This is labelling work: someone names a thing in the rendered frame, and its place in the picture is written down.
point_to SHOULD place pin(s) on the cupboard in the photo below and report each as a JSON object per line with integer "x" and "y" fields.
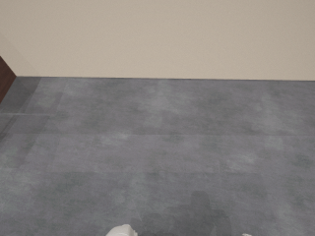
{"x": 7, "y": 76}

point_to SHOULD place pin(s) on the left robot thigh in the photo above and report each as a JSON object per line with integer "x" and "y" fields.
{"x": 122, "y": 230}

